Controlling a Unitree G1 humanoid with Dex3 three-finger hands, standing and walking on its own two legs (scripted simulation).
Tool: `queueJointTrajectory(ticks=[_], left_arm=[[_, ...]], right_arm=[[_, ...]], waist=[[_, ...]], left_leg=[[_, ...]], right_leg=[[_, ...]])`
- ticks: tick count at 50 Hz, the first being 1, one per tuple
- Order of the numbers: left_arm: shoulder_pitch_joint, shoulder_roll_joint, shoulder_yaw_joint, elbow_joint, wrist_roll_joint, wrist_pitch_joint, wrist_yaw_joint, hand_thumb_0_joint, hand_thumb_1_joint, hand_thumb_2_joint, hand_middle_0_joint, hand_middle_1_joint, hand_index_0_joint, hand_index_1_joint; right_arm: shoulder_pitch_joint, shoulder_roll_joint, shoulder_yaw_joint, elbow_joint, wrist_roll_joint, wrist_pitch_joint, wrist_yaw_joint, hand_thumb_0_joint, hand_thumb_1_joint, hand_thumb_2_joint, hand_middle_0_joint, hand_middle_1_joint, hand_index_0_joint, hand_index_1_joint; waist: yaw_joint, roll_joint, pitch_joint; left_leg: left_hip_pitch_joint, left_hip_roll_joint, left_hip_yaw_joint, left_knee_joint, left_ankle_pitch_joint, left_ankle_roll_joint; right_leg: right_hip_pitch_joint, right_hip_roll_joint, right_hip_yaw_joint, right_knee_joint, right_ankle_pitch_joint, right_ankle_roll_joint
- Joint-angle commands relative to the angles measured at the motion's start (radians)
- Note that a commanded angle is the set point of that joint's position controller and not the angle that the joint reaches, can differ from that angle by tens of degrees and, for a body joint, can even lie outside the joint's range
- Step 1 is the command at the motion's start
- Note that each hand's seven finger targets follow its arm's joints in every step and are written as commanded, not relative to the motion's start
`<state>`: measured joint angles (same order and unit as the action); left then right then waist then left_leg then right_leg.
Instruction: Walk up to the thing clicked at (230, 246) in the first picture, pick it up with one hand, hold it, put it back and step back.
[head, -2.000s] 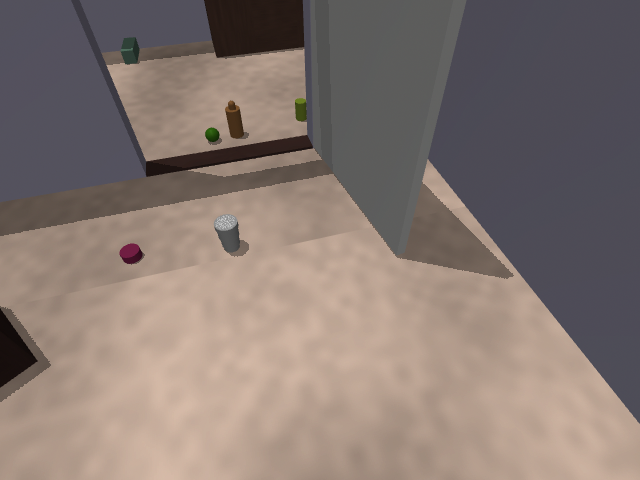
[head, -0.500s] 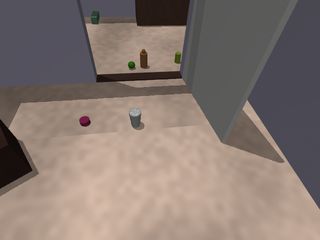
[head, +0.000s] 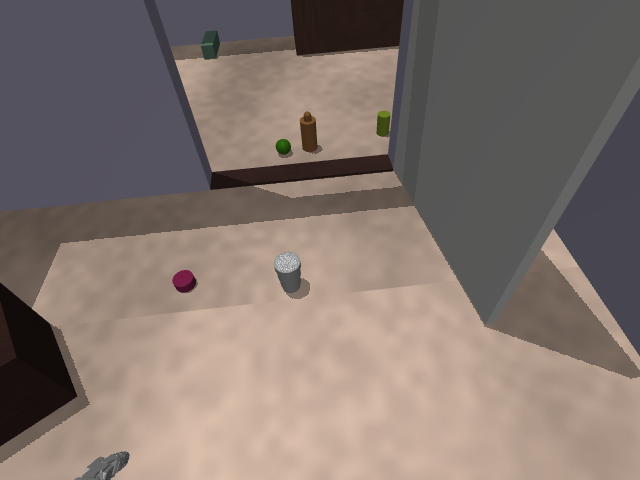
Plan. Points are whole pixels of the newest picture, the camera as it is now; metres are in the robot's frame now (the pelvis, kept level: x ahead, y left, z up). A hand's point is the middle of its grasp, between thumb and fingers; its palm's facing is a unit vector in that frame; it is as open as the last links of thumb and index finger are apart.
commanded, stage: walk up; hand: left
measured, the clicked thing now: (289, 274) +0.90 +0.16 -0.68
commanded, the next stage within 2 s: none
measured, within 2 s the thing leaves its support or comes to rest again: neither
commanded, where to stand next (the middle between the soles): +0.58 -0.02 m, yaw +0 degrees
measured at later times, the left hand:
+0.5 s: hand (143, 420) +0.25 +0.29 -0.14, palm faces -0.05 -0.94 -0.32, open 7.4 cm
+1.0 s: hand (191, 312) +0.42 +0.25 -0.12, palm faces -0.01 -0.93 -0.38, open 7.4 cm
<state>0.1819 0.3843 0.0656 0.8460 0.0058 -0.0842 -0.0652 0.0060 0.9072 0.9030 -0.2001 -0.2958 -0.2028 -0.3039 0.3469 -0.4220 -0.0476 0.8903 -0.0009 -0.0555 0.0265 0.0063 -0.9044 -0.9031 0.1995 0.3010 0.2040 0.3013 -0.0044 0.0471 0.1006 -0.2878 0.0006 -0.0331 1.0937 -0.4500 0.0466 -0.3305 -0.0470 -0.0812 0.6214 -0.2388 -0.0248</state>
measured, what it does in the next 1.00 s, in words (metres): walks ahead: left foot, then right foot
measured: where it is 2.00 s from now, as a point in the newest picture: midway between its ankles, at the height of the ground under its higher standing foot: (346, 385)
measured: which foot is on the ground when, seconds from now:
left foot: up 0.00-0.24, down 0.26-0.72, up 0.74-1.00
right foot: down 0.00-0.30, up 0.32-0.68, down 0.70-1.00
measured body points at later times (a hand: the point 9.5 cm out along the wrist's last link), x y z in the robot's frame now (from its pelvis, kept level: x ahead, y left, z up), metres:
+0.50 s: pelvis +0.20 +0.02 +0.01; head +0.22 +0.05 +0.46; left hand +0.25 +0.34 -0.12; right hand +0.28 -0.30 -0.07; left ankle +0.23 +0.13 -0.72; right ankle +0.25 -0.13 -0.67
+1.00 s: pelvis +0.37 -0.03 +0.01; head +0.39 -0.03 +0.46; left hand +0.42 +0.30 -0.09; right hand +0.46 -0.34 -0.10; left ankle +0.47 +0.11 -0.70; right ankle +0.37 -0.15 -0.72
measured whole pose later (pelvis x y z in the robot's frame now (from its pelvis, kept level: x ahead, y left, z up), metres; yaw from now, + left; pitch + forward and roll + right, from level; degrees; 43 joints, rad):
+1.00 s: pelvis +0.37 -0.03 +0.01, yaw +0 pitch -3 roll -1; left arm 0.33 0.41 0.04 0.82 0.01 -0.08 -0.05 0.01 0.90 0.90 -0.20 -0.30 -0.21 -0.30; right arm 0.28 -0.42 -0.05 0.86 -0.01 -0.05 0.06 0.00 -0.91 -0.90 0.20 0.30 0.20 0.30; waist 0.04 0.03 0.08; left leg -0.46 0.07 0.03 0.74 -0.29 0.01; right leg -0.20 -0.04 -0.09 0.55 -0.31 -0.02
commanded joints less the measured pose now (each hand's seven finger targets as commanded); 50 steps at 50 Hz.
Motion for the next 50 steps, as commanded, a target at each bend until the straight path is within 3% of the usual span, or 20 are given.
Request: queueJointTrajectory(ticks=[1,5,9,12,13,14,15,16,17,21,28,33,34,35,36,37,39,42,47,50], left_arm=[[0.076,0.273,0.068,-0.053,-0.011,-0.012,0.026,0.000,0.900,0.900,-0.200,-0.300,-0.200,-0.300],[0.087,0.286,0.070,-0.091,0.010,-0.021,0.021,0.000,0.900,0.900,-0.200,-0.300,-0.200,-0.300],[0.115,0.298,0.063,-0.100,0.008,-0.014,0.010,0.000,0.900,0.900,-0.200,-0.300,-0.200,-0.300],[0.101,0.269,0.045,-0.110,0.007,-0.003,0.010,0.000,0.900,0.900,-0.200,-0.300,-0.200,-0.300],[0.129,0.226,0.028,-0.111,0.004,-0.001,0.013,0.000,0.900,0.900,-0.200,-0.300,-0.200,-0.300],[0.167,0.151,0.007,-0.128,-0.002,0.002,0.014,0.000,0.900,0.900,-0.200,-0.300,-0.200,-0.300],[0.184,0.233,0.031,-0.105,-0.004,0.014,0.028,0.000,0.900,0.900,-0.200,-0.300,-0.200,-0.300],[0.141,0.290,0.036,-0.089,0.004,0.017,0.038,0.000,0.900,0.900,-0.200,-0.300,-0.200,-0.300],[0.140,0.281,0.033,-0.078,-0.002,0.017,0.037,0.000,0.900,0.900,-0.200,-0.300,-0.200,-0.300],[0.230,0.245,0.040,-0.012,-0.004,0.029,0.013,0.000,0.900,0.900,-0.200,-0.300,-0.200,-0.300],[0.082,0.228,0.051,-0.053,0.014,0.029,-0.021,0.000,0.900,0.900,-0.200,-0.300,-0.200,-0.300],[0.181,0.232,0.065,-0.014,0.017,0.005,-0.010,0.000,0.900,0.900,-0.200,-0.300,-0.200,-0.300],[0.270,0.268,0.083,0.010,0.016,-0.006,0.003,0.000,0.900,0.900,-0.200,-0.300,-0.200,-0.300],[0.334,0.360,0.108,0.002,0.023,-0.017,0.018,0.000,0.900,0.900,-0.200,-0.300,-0.200,-0.300],[0.306,0.409,0.104,-0.016,0.009,-0.018,0.021,0.000,0.900,0.900,-0.200,-0.300,-0.200,-0.300],[0.254,0.392,0.098,-0.037,-0.004,-0.013,0.023,0.000,0.900,0.900,-0.200,-0.300,-0.200,-0.300],[0.198,0.331,0.078,-0.048,-0.013,-0.012,0.035,0.000,0.900,0.900,-0.200,-0.300,-0.200,-0.300],[0.151,0.301,0.064,-0.066,-0.010,-0.013,0.035,0.000,0.900,0.900,-0.200,-0.300,-0.200,-0.300],[0.168,0.307,0.065,-0.096,0.005,-0.014,0.029,0.000,0.900,0.900,-0.200,-0.300,-0.200,-0.300],[0.110,0.318,0.060,-0.116,0.004,-0.007,0.024,0.000,0.900,0.900,-0.200,-0.300,-0.200,-0.300]], right_arm=[[0.064,-0.200,-0.060,-0.061,0.003,-0.031,0.008,0.000,-0.900,-0.900,0.200,0.300,0.200,0.300],[-0.013,-0.168,-0.063,-0.084,-0.015,-0.026,0.034,0.000,-0.900,-0.900,0.200,0.300,0.200,0.300],[-0.098,-0.154,-0.070,-0.109,-0.017,-0.040,0.038,0.000,-0.900,-0.900,0.200,0.300,0.200,0.300],[0.015,-0.184,-0.089,-0.069,-0.017,-0.052,0.028,0.000,-0.900,-0.900,0.200,0.300,0.200,0.300],[0.102,-0.228,-0.104,-0.048,-0.025,-0.058,0.017,0.000,-0.900,-0.900,0.200,0.300,0.200,0.300],[0.181,-0.324,-0.129,-0.051,-0.043,-0.062,0.005,0.000,-0.900,-0.900,0.200,0.300,0.200,0.300],[0.154,-0.371,-0.138,-0.092,-0.014,-0.062,-0.001,0.000,-0.900,-0.900,0.200,0.300,0.200,0.300],[0.108,-0.353,-0.138,-0.098,0.007,-0.056,-0.002,0.000,-0.900,-0.900,0.200,0.300,0.200,0.300],[0.064,-0.317,-0.118,-0.110,0.008,-0.057,-0.007,0.000,-0.900,-0.900,0.200,0.300,0.200,0.300],[-0.033,-0.260,-0.085,-0.127,0.001,-0.064,-0.006,0.000,-0.900,-0.900,0.200,0.300,0.200,0.300],[-0.028,-0.288,-0.092,-0.144,-0.004,-0.065,0.002,0.000,-0.900,-0.900,0.200,0.300,0.200,0.300],[-0.057,-0.251,-0.075,-0.155,-0.004,-0.043,0.004,0.000,-0.900,-0.900,0.200,0.300,0.200,0.300],[-0.011,-0.196,-0.055,-0.150,-0.007,-0.040,0.003,0.000,-0.900,-0.900,0.200,0.300,0.200,0.300],[0.011,-0.117,-0.027,-0.173,-0.003,-0.042,0.003,0.000,-0.900,-0.900,0.200,0.300,0.200,0.300],[-0.021,-0.172,-0.039,-0.168,-0.001,-0.033,-0.006,0.000,-0.900,-0.900,0.200,0.300,0.200,0.300],[-0.047,-0.231,-0.054,-0.149,-0.007,-0.029,-0.013,0.000,-0.900,-0.900,0.200,0.300,0.200,0.300],[-0.009,-0.220,-0.054,-0.107,0.013,-0.026,-0.007,0.000,-0.900,-0.900,0.200,0.300,0.200,0.300],[0.036,-0.204,-0.057,-0.071,0.000,-0.020,0.009,0.000,-0.900,-0.900,0.200,0.300,0.200,0.300],[-0.068,-0.175,-0.061,-0.105,-0.012,-0.020,0.031,0.000,-0.900,-0.900,0.200,0.300,0.200,0.300],[-0.044,-0.170,-0.069,-0.094,-0.011,-0.033,0.031,0.000,-0.900,-0.900,0.200,0.300,0.200,0.300]], waist=[[0.011,-0.219,-0.033],[0.028,-0.214,-0.034],[0.047,-0.173,-0.059],[-0.035,-0.075,-0.126],[-0.079,0.042,-0.174],[-0.101,0.271,-0.224],[-0.102,0.181,-0.215],[-0.087,0.059,-0.145],[-0.059,0.015,-0.087],[0.009,0.111,-0.041],[-0.019,0.097,-0.005],[0.056,0.008,-0.069],[0.098,-0.142,-0.126],[0.116,-0.392,-0.143],[0.115,-0.356,-0.100],[0.092,-0.211,-0.049],[0.054,-0.174,-0.045],[0.018,-0.229,-0.053],[0.052,-0.207,-0.038],[0.016,-0.183,-0.058]], left_leg=[[-0.252,0.087,-0.031,-0.020,0.107,-0.008],[-0.218,0.097,0.043,-0.282,0.135,-0.047],[-0.077,0.067,0.101,-0.463,0.262,-0.039],[0.208,0.014,0.142,-0.553,0.312,-0.023],[0.341,0.034,0.089,-0.598,0.190,0.012],[0.459,0.287,-0.308,-0.697,0.026,0.088],[0.426,0.457,-0.652,-0.844,-0.110,0.203],[0.341,0.465,-0.610,-0.834,-0.059,0.236],[0.274,0.414,-0.463,-0.821,0.061,0.212],[0.072,0.282,-0.120,-0.819,0.250,0.153],[0.021,0.273,-0.062,-0.851,0.032,0.166],[-0.054,0.216,0.018,-0.594,0.170,0.108],[-0.112,0.159,0.064,-0.361,0.211,0.079],[-0.273,0.048,0.145,-0.047,0.065,0.024],[-0.419,-0.011,0.079,0.057,-0.094,-0.005],[-0.406,0.049,-0.016,0.095,-0.072,-0.008],[-0.369,0.076,-0.038,0.047,0.023,-0.008],[-0.254,0.092,0.012,-0.101,0.089,-0.030],[-0.182,0.084,0.069,-0.353,0.172,-0.038],[-0.032,0.064,0.096,-0.472,0.252,-0.032]], right_leg=[[0.153,-0.224,0.268,-0.361,-0.001,-0.197],[0.122,-0.218,0.174,-0.361,0.031,-0.230],[0.086,-0.215,0.141,-0.308,0.057,-0.197],[-0.022,-0.150,0.061,-0.100,0.068,-0.137],[-0.091,-0.088,0.010,0.122,0.107,-0.111],[-0.286,0.009,-0.017,0.422,-0.145,-0.049],[-0.374,0.068,0.088,0.534,-0.331,-0.040],[-0.387,0.011,0.169,0.601,-0.295,-0.040],[-0.377,-0.009,0.196,0.597,-0.226,-0.037],[-0.203,-0.059,0.130,0.410,-0.112,-0.002],[-0.127,-0.073,0.063,0.099,0.024,0.010],[0.173,0.014,-0.011,-0.055,0.024,-0.009],[0.317,0.003,0.053,-0.119,-0.058,-0.023],[0.390,-0.219,0.398,-0.276,-0.233,-0.086],[0.367,-0.377,0.714,-0.400,-0.267,-0.209],[0.279,-0.394,0.693,-0.371,-0.208,-0.256],[0.253,-0.290,0.455,-0.319,0.011,-0.216],[0.150,-0.216,0.250,-0.309,0.128,-0.204],[0.095,-0.221,0.202,-0.326,-0.016,-0.213],[0.022,-0.220,0.171,-0.276,-0.104,-0.189]])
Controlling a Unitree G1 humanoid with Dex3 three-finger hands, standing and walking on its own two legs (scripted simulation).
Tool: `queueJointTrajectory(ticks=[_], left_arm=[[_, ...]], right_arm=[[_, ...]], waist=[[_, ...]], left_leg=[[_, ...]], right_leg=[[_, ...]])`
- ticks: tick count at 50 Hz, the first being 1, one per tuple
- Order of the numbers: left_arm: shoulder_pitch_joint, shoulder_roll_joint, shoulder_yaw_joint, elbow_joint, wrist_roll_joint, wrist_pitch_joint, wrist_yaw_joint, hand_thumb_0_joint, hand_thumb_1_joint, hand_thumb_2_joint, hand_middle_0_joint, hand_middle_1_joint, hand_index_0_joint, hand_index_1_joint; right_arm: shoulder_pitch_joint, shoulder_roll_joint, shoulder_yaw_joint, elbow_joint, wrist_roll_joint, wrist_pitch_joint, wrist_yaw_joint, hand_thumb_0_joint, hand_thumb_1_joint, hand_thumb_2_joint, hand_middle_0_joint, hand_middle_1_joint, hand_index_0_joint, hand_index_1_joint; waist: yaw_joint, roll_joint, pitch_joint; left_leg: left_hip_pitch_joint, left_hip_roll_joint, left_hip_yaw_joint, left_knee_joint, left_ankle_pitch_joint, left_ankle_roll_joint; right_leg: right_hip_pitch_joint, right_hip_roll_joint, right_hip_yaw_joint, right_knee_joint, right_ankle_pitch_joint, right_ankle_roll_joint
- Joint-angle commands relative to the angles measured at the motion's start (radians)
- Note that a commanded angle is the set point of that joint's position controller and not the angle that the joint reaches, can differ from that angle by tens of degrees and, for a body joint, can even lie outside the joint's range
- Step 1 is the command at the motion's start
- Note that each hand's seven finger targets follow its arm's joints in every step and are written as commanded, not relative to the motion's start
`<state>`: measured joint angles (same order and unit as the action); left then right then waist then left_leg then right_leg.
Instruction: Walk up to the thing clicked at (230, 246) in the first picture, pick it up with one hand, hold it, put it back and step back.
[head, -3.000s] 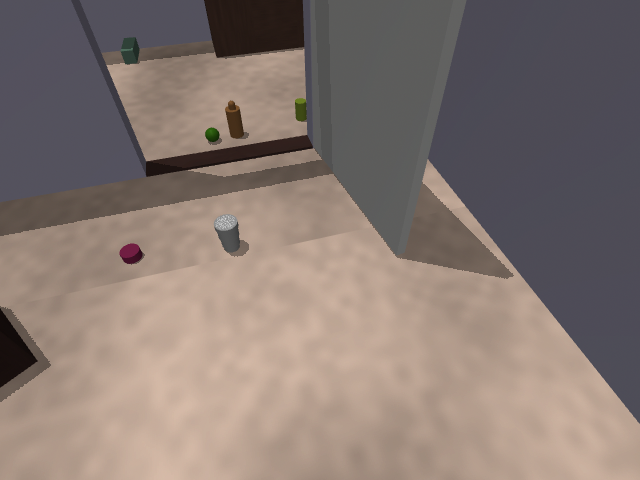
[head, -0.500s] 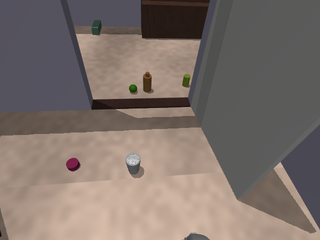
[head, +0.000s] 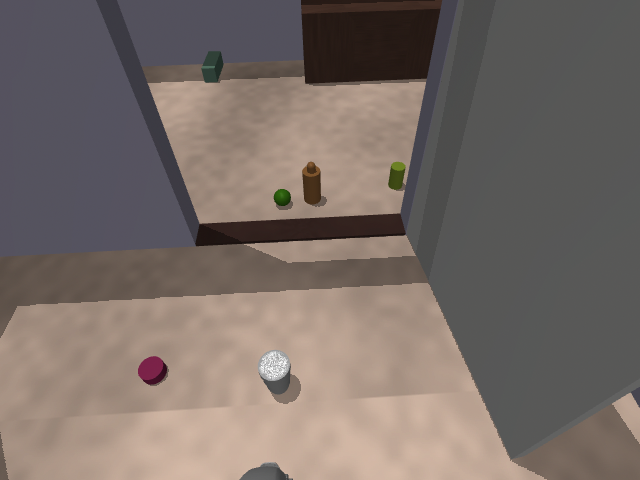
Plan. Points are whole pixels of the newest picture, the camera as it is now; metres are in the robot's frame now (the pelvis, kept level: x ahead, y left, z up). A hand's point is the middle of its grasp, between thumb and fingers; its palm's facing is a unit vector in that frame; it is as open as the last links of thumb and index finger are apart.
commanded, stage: walk up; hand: left
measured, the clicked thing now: (276, 374) +0.53 +0.18 -0.69
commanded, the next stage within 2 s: stand in 1.74 s
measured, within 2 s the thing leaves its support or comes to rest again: neither
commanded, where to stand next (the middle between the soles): +0.21 +0.00 m, yaw +0 degrees
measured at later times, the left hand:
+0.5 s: hand (154, 474) +0.17 +0.26 -0.16, palm faces -0.04 -0.92 -0.39, open 7.4 cm
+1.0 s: hand (165, 439) +0.21 +0.25 -0.14, palm faces +0.01 -0.95 -0.32, open 7.4 cm
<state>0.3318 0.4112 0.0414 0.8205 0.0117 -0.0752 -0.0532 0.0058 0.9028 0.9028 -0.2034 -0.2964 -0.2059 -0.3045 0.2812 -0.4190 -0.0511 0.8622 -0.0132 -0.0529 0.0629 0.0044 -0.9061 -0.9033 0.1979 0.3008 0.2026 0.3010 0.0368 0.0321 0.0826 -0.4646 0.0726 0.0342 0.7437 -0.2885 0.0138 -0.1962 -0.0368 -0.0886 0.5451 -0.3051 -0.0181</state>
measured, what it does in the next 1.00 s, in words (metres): walks ahead: left foot, then right foot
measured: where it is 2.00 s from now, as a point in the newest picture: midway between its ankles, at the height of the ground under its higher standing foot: outside the picture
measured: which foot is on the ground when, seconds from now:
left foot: up 0.00-0.06, down 0.08-1.00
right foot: down 0.00-0.10, up 0.12-0.40, down 0.42-1.00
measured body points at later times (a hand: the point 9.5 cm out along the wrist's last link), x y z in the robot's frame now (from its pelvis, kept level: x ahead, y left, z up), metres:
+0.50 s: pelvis +0.09 -0.01 -0.02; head +0.12 -0.01 +0.43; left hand +0.17 +0.31 -0.13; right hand +0.18 -0.32 -0.14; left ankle +0.12 +0.12 -0.73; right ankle +0.16 -0.13 -0.73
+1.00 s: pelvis +0.11 +0.00 +0.01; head +0.12 +0.01 +0.46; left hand +0.21 +0.30 -0.12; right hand +0.19 -0.31 -0.12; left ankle +0.13 +0.12 -0.73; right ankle +0.16 -0.13 -0.73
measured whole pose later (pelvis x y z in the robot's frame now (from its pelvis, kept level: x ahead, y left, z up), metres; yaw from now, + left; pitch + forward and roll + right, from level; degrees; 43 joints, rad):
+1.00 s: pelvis +0.11 +0.00 +0.01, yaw +1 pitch -3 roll +0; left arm 0.03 0.36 0.00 1.14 -0.01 0.00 -0.02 0.01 0.91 0.90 -0.20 -0.30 -0.20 -0.30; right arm 0.09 -0.36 0.01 1.16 0.00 -0.02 0.01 0.00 -0.90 -0.90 0.20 0.30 0.20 0.30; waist 0.00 -0.01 0.06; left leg -0.16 0.02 0.03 0.40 -0.19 0.00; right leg -0.20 -0.05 -0.04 0.38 -0.13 0.03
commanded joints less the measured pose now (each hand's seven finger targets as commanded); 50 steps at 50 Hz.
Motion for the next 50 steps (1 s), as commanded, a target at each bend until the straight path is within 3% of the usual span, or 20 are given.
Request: queueJointTrajectory(ticks=[1,3,4,5,6,8,10,15,17,19,20,21,22,23,26,27,29,31,39,50], left_arm=[[-0.055,0.283,0.080,-0.093,-0.004,-0.010,0.011,0.000,0.900,0.900,-0.200,-0.300,-0.200,-0.300],[-0.038,0.212,0.050,-0.099,0.006,-0.004,0.012,0.000,0.900,0.900,-0.200,-0.300,-0.200,-0.300],[-0.010,0.135,0.030,-0.107,-0.003,-0.003,0.011,0.000,0.900,0.900,-0.200,-0.300,-0.200,-0.300],[0.020,0.186,0.047,-0.091,-0.010,0.008,0.023,0.000,0.900,0.900,-0.200,-0.300,-0.200,-0.300],[-0.006,0.259,0.057,-0.066,0.000,0.015,0.035,0.000,0.900,0.900,-0.200,-0.300,-0.200,-0.300],[0.020,0.228,0.052,-0.024,-0.015,0.028,0.046,0.000,0.900,0.900,-0.200,-0.300,-0.200,-0.300],[0.078,0.210,0.050,0.016,-0.017,0.037,0.046,0.000,0.900,0.900,-0.200,-0.300,-0.200,-0.300],[-0.005,0.152,0.043,0.035,-0.017,0.051,0.048,0.000,0.900,0.900,-0.200,-0.300,-0.200,-0.300],[-0.006,0.157,0.044,0.051,-0.020,0.052,0.055,0.000,0.900,0.900,-0.200,-0.300,-0.200,-0.300],[-0.005,0.177,0.050,0.073,-0.011,0.047,0.058,0.000,0.900,0.900,-0.200,-0.300,-0.200,-0.300],[-0.033,0.208,0.056,0.071,-0.003,0.040,0.060,0.000,0.900,0.900,-0.200,-0.300,-0.200,-0.300],[-0.082,0.257,0.060,0.056,0.005,0.030,0.062,0.000,0.900,0.900,-0.200,-0.300,-0.200,-0.300],[-0.145,0.289,0.057,0.050,-0.007,0.029,0.061,0.000,0.900,0.900,-0.200,-0.300,-0.200,-0.300],[-0.200,0.283,0.048,0.049,-0.007,0.031,0.060,0.000,0.900,0.900,-0.200,-0.300,-0.200,-0.300],[-0.255,0.247,0.031,0.074,-0.002,0.039,0.066,0.000,0.900,0.900,-0.200,-0.300,-0.200,-0.300],[-0.258,0.233,0.027,0.079,-0.004,0.045,0.063,0.000,0.900,0.900,-0.200,-0.300,-0.200,-0.300],[-0.252,0.198,0.018,0.099,-0.012,0.052,0.059,0.000,0.900,0.900,-0.200,-0.300,-0.200,-0.300],[-0.274,0.188,0.015,0.130,-0.009,0.051,0.057,0.000,0.900,0.900,-0.200,-0.300,-0.200,-0.300],[-0.314,0.158,0.004,0.213,-0.021,0.049,0.051,0.000,0.900,0.900,-0.200,-0.300,-0.200,-0.300],[-0.336,0.150,-0.003,0.283,-0.015,0.051,0.045,0.000,0.900,0.900,-0.200,-0.300,-0.200,-0.300]], right_arm=[[0.053,-0.178,-0.071,-0.052,-0.001,-0.040,-0.007,0.000,-0.900,-0.900,0.200,0.300,0.200,0.300],[0.200,-0.228,-0.093,-0.007,-0.006,-0.052,-0.025,0.000,-0.900,-0.900,0.200,0.300,0.200,0.300],[0.265,-0.311,-0.115,-0.009,-0.017,-0.059,-0.037,0.000,-0.900,-0.900,0.200,0.300,0.200,0.300],[0.233,-0.369,-0.122,-0.052,-0.002,-0.062,-0.039,0.000,-0.900,-0.900,0.200,0.300,0.200,0.300],[0.178,-0.351,-0.119,-0.062,0.019,-0.056,-0.039,0.000,-0.900,-0.900,0.200,0.300,0.200,0.300],[0.070,-0.264,-0.077,-0.081,0.012,-0.048,-0.059,0.000,-0.900,-0.900,0.200,0.300,0.200,0.300],[0.031,-0.243,-0.064,-0.080,0.010,-0.051,-0.067,0.000,-0.900,-0.900,0.200,0.300,0.200,0.300],[-0.012,-0.224,-0.044,-0.073,0.005,-0.034,-0.076,0.000,-0.900,-0.900,0.200,0.300,0.200,0.300],[-0.040,-0.222,-0.040,-0.071,0.015,-0.017,-0.078,0.000,-0.900,-0.900,0.200,0.300,0.200,0.300],[-0.085,-0.209,-0.031,-0.070,0.028,0.002,-0.076,0.000,-0.900,-0.900,0.200,0.300,0.200,0.300],[-0.078,-0.176,-0.019,-0.063,0.031,0.013,-0.075,0.000,-0.900,-0.900,0.200,0.300,0.200,0.300],[-0.048,-0.134,-0.005,-0.058,0.034,0.020,-0.075,0.000,-0.900,-0.900,0.200,0.300,0.200,0.300],[-0.044,-0.133,-0.007,-0.034,0.033,0.031,-0.082,0.000,-0.900,-0.900,0.200,0.300,0.200,0.300],[-0.044,-0.167,-0.020,0.006,0.027,0.038,-0.085,0.000,-0.900,-0.900,0.200,0.300,0.200,0.300],[-0.036,-0.167,-0.020,0.068,0.035,0.037,-0.074,0.000,-0.900,-0.900,0.200,0.300,0.200,0.300],[-0.033,-0.172,-0.019,0.088,0.030,0.033,-0.072,0.000,-0.900,-0.900,0.200,0.300,0.200,0.300],[-0.103,-0.199,-0.018,0.094,0.015,0.026,-0.068,0.000,-0.900,-0.900,0.200,0.300,0.200,0.300],[-0.158,-0.180,-0.005,0.115,0.016,0.025,-0.060,0.000,-0.900,-0.900,0.200,0.300,0.200,0.300],[-0.222,-0.173,0.021,0.204,0.013,0.010,-0.058,0.000,-0.900,-0.900,0.200,0.300,0.200,0.300],[-0.266,-0.168,0.017,0.246,0.012,0.015,-0.062,0.000,-0.900,-0.900,0.200,0.300,0.200,0.300]], waist=[[-0.050,-0.133,-0.044],[-0.128,0.027,-0.121],[-0.152,0.270,-0.128],[-0.135,0.232,-0.107],[-0.106,0.080,-0.029],[-0.043,0.026,0.020],[-0.009,0.101,-0.011],[-0.024,0.143,-0.080],[-0.020,0.132,-0.118],[0.006,0.090,-0.151],[0.002,0.011,-0.141],[-0.030,-0.136,-0.127],[-0.043,-0.203,-0.112],[-0.049,-0.204,-0.077],[-0.072,-0.226,-0.082],[-0.068,-0.220,-0.100],[-0.039,-0.120,-0.129],[-0.026,-0.117,-0.106],[-0.009,-0.017,-0.114],[-0.022,-0.001,-0.114]], left_leg=[[0.238,-0.031,0.055,-0.165,0.119,0.001],[0.495,-0.049,0.017,-0.206,0.006,0.028],[0.560,0.156,-0.329,-0.376,-0.230,0.095],[0.531,0.362,-0.726,-0.533,-0.348,0.214],[0.397,0.380,-0.699,-0.515,-0.325,0.250],[0.269,0.283,-0.396,-0.447,0.150,0.214],[0.192,0.214,-0.198,-0.396,0.375,0.183],[0.158,0.191,-0.086,-0.270,0.628,0.182],[0.172,0.179,-0.083,-0.201,0.600,0.175],[0.113,0.142,-0.080,-0.128,0.353,0.124],[0.060,0.109,-0.066,-0.088,0.198,0.079],[0.024,0.038,-0.019,0.003,0.045,0.034],[0.101,-0.037,-0.006,0.050,-0.181,0.010],[0.179,-0.028,-0.020,0.084,-0.238,0.011],[0.209,-0.028,-0.017,-0.083,-0.084,0.018],[0.250,-0.021,-0.036,-0.150,-0.008,0.017],[0.233,0.040,-0.139,-0.246,-0.031,0.037],[0.181,0.036,-0.129,-0.268,-0.059,0.037],[0.216,0.066,-0.145,-0.401,0.096,0.023],[0.273,0.069,-0.128,-0.472,0.113,0.011]], right_leg=[[-0.168,-0.212,0.154,-0.150,-0.079,-0.178],[-0.296,-0.144,0.088,0.135,-0.026,-0.121],[-0.444,-0.027,-0.005,0.467,-0.080,-0.057],[-0.563,0.056,0.067,0.603,-0.240,-0.037],[-0.542,-0.016,0.167,0.648,-0.219,-0.042],[-0.430,-0.038,0.192,0.615,-0.152,-0.028],[-0.304,-0.047,0.150,0.521,-0.097,-0.016],[-0.140,-0.030,0.067,0.269,0.000,0.002],[-0.092,-0.002,0.047,0.200,0.040,-0.002],[0.021,0.009,0.049,0.056,0.152,-0.023],[0.053,-0.035,0.122,0.000,0.220,-0.038],[0.018,-0.182,0.330,-0.080,0.228,-0.083],[-0.126,-0.313,0.472,-0.155,0.197,-0.191],[-0.220,-0.311,0.475,-0.144,0.174,-0.218],[-0.195,-0.202,0.316,-0.122,0.079,-0.123],[-0.196,-0.180,0.288,-0.101,0.083,-0.093],[-0.163,-0.127,0.233,-0.081,-0.013,-0.044],[-0.102,-0.113,0.218,-0.128,-0.108,-0.032],[0.024,-0.093,0.157,-0.155,0.105,-0.016],[0.076,-0.101,0.135,-0.244,0.169,0.006]])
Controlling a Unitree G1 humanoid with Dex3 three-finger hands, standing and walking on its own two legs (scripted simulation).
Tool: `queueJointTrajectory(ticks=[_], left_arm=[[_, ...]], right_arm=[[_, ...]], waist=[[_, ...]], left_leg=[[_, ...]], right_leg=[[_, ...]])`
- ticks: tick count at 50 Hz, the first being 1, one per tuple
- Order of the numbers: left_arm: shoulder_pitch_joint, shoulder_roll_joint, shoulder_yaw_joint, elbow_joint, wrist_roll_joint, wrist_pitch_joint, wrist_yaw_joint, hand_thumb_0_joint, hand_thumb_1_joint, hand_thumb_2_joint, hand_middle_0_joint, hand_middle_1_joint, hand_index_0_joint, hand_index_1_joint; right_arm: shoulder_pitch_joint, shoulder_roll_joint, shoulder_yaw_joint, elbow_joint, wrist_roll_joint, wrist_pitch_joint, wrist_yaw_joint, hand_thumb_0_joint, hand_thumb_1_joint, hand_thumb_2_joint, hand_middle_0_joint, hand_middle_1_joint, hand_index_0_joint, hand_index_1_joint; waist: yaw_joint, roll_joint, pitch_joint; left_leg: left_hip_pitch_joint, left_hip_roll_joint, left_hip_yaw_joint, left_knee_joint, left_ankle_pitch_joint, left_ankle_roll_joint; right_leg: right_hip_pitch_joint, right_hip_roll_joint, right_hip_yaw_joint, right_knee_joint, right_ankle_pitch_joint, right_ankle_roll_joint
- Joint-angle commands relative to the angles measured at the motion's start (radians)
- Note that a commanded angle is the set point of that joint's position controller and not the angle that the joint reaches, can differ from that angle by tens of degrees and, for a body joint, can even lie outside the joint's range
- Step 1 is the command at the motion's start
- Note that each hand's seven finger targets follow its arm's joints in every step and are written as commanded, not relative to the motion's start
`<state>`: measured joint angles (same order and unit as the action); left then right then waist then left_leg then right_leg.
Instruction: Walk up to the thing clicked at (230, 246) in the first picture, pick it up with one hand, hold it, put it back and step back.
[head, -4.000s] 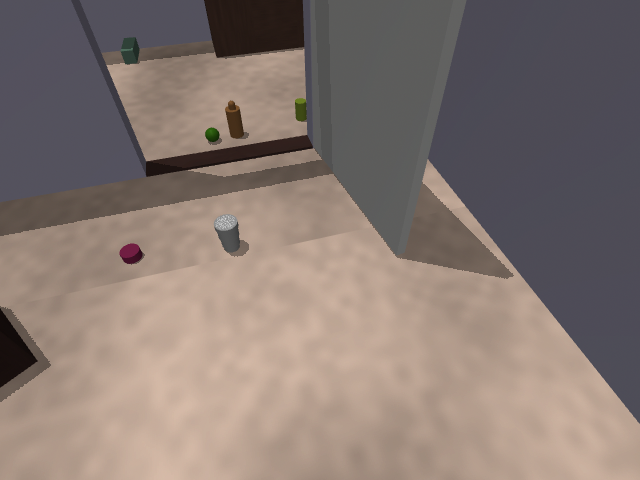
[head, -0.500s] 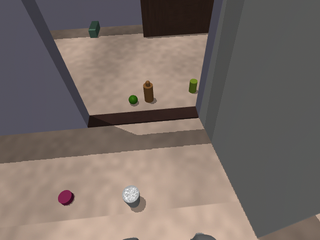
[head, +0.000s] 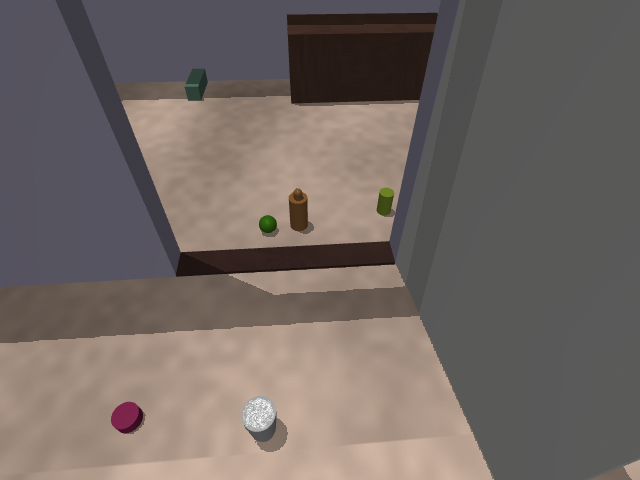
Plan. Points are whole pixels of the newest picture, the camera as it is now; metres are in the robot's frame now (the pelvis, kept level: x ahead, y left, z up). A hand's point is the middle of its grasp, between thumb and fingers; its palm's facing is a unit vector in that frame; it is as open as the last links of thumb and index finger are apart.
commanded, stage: walk up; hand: left
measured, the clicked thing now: (261, 422) +0.42 +0.18 -0.70
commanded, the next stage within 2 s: stand in 0.74 s
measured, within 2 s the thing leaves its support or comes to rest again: neither
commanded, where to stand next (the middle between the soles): +0.10 +0.00 m, yaw -1 degrees
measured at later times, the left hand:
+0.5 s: hand out of the picture +0.07 +0.25 -0.15, palm faces +0.03 -0.94 -0.33, open 7.4 cm
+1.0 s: hand out of the picture +0.11 +0.24 -0.15, palm faces +0.00 -0.94 -0.34, open 7.4 cm
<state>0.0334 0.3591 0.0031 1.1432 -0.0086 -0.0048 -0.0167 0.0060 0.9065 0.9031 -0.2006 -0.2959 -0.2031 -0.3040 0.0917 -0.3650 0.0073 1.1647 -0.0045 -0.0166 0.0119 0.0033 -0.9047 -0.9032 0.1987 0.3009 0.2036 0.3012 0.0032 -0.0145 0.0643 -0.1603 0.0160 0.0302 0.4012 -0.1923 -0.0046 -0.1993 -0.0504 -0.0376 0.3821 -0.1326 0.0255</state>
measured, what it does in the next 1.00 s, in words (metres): stands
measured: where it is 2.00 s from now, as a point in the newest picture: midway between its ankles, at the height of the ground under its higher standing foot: outside the picture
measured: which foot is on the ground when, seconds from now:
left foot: down 0.00-1.00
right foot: down 0.00-1.00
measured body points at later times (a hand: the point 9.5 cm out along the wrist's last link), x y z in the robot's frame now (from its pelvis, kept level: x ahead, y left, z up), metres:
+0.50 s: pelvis +0.01 -0.01 +0.00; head +0.02 -0.01 +0.45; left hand +0.07 +0.30 -0.13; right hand +0.11 -0.30 -0.13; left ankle +0.02 +0.12 -0.74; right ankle +0.05 -0.14 -0.74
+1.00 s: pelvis +0.02 -0.01 +0.00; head +0.03 -0.01 +0.45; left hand +0.11 +0.29 -0.12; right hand +0.10 -0.31 -0.13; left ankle +0.02 +0.12 -0.74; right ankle +0.05 -0.14 -0.74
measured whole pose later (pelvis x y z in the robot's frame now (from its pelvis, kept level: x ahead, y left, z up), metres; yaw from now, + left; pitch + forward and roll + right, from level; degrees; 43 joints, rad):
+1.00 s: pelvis +0.02 -0.01 +0.00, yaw +1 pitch -2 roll +0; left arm 0.08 0.35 0.01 1.15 0.01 -0.01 -0.01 0.01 0.91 0.90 -0.20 -0.30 -0.20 -0.30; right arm 0.10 -0.35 0.00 1.15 -0.01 -0.01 0.01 0.00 -0.91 -0.90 0.20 0.30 0.20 0.30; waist 0.00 0.00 0.05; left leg -0.10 0.02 0.02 0.32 -0.18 -0.02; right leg -0.15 -0.04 -0.05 0.34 -0.15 0.01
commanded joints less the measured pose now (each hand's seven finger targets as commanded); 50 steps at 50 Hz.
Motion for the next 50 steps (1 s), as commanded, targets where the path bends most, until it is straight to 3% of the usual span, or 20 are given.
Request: queueJointTrajectory(ticks=[1,8,11,15,20,35,39,46,50], left_arm=[[-0.035,0.203,0.037,-0.036,0.005,-0.020,0.009,0.000,0.900,0.900,-0.200,-0.300,-0.200,-0.300],[-0.032,0.203,0.039,-0.023,0.010,-0.024,0.010,0.000,0.900,0.900,-0.200,-0.300,-0.200,-0.300],[-0.030,0.204,0.040,-0.019,0.011,-0.024,0.012,0.000,0.900,0.900,-0.200,-0.300,-0.200,-0.300],[-0.021,0.200,0.042,-0.019,0.014,-0.026,0.013,0.000,0.900,0.900,-0.200,-0.300,-0.200,-0.300],[-0.012,0.198,0.045,-0.018,0.015,-0.023,0.014,0.000,0.900,0.900,-0.200,-0.300,-0.200,-0.300],[-0.015,0.195,0.056,-0.040,0.017,-0.020,0.017,0.000,0.900,0.900,-0.200,-0.300,-0.200,-0.300],[-0.006,0.196,0.046,-0.046,0.019,-0.020,0.018,0.000,0.900,0.900,-0.200,-0.300,-0.200,-0.300],[0.000,0.202,0.040,-0.057,0.018,-0.023,0.019,0.000,0.900,0.900,-0.200,-0.300,-0.200,-0.300],[0.009,0.200,0.035,-0.059,0.017,-0.024,0.018,0.000,0.900,0.900,-0.200,-0.300,-0.200,-0.300]], right_arm=[[-0.077,-0.216,-0.041,-0.055,0.004,-0.019,-0.011,0.000,-0.900,-0.900,0.200,0.300,0.200,0.300],[-0.082,-0.210,-0.044,-0.053,0.005,-0.012,-0.010,0.000,-0.900,-0.900,0.200,0.300,0.200,0.300],[-0.084,-0.204,-0.045,-0.049,0.005,-0.008,-0.010,0.000,-0.900,-0.900,0.200,0.300,0.200,0.300],[-0.088,-0.207,-0.047,-0.051,0.005,-0.008,-0.010,0.000,-0.900,-0.900,0.200,0.300,0.200,0.300],[-0.088,-0.203,-0.050,-0.048,0.004,-0.006,-0.010,0.000,-0.900,-0.900,0.200,0.300,0.200,0.300],[-0.064,-0.197,-0.048,-0.058,0.000,-0.007,-0.012,0.000,-0.900,-0.900,0.200,0.300,0.200,0.300],[-0.057,-0.197,-0.045,-0.066,-0.010,-0.012,-0.015,0.000,-0.900,-0.900,0.200,0.300,0.200,0.300],[-0.044,-0.195,-0.046,-0.072,-0.008,-0.015,-0.015,0.000,-0.900,-0.900,0.200,0.300,0.200,0.300],[-0.037,-0.202,-0.047,-0.069,-0.005,-0.012,-0.015,0.000,-0.900,-0.900,0.200,0.300,0.200,0.300]], waist=[[0.010,0.034,-0.097],[0.002,0.009,-0.108],[0.001,0.002,-0.084],[0.002,0.004,-0.114],[0.002,0.003,-0.095],[0.002,0.014,-0.100],[0.000,0.023,-0.105],[-0.003,0.013,-0.094],[-0.003,0.019,-0.082]], left_leg=[[-0.020,0.126,-0.118,-0.127,0.024,0.029],[0.030,0.121,-0.105,-0.119,0.061,0.024],[0.023,0.116,-0.108,-0.130,0.031,0.021],[0.038,0.118,-0.106,-0.125,0.065,0.023],[0.030,0.120,-0.111,-0.138,0.048,0.021],[0.003,0.119,-0.109,-0.141,0.082,0.018],[0.006,0.121,-0.110,-0.157,0.052,0.011],[0.021,0.125,-0.108,-0.153,0.115,0.006],[0.020,0.121,-0.103,-0.148,0.090,0.007]], right_leg=[[0.072,-0.088,0.086,-0.086,-0.005,-0.036],[0.059,-0.098,0.092,-0.112,0.015,-0.032],[0.040,-0.096,0.097,-0.128,-0.030,-0.029],[0.072,-0.100,0.091,-0.124,0.024,-0.031],[0.064,-0.097,0.085,-0.126,-0.008,-0.031],[0.112,-0.096,0.075,-0.109,0.040,-0.029],[0.113,-0.097,0.080,-0.102,0.006,-0.032],[0.097,-0.094,0.078,-0.100,0.026,-0.032],[0.093,-0.094,0.083,-0.114,0.014,-0.032]])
